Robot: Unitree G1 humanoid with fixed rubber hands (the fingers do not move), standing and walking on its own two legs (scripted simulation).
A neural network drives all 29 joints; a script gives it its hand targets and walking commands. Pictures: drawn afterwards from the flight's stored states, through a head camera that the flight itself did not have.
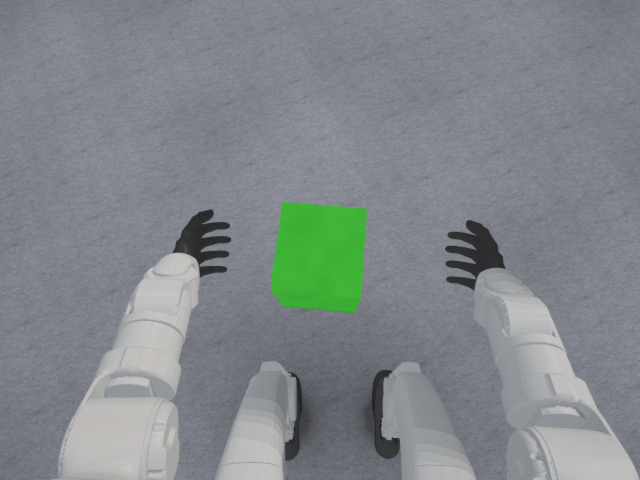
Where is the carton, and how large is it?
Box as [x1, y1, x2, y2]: [270, 202, 366, 312]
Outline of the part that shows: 282,202 270,289 281,304 284,306 353,312 359,301 361,293 366,209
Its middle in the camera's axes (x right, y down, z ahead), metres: +0.00 +0.06 +1.00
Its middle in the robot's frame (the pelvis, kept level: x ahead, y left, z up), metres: +0.50 +0.04 -0.56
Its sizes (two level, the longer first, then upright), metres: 0.210 0.200 0.250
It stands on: the floor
